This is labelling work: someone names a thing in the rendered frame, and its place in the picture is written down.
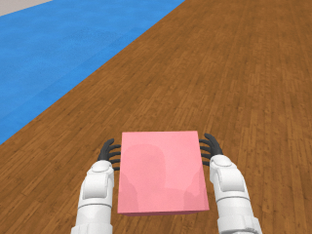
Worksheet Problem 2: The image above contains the left robot hand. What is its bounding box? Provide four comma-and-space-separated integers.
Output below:
97, 138, 122, 171

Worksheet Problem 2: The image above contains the right robot hand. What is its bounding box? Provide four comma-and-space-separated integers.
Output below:
198, 133, 223, 166

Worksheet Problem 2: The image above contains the robot left forearm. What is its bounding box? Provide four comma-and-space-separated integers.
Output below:
70, 160, 114, 234

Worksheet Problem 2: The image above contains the robot right forearm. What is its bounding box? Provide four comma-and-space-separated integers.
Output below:
210, 154, 262, 234

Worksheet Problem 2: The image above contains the carton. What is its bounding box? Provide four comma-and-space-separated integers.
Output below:
117, 131, 210, 216

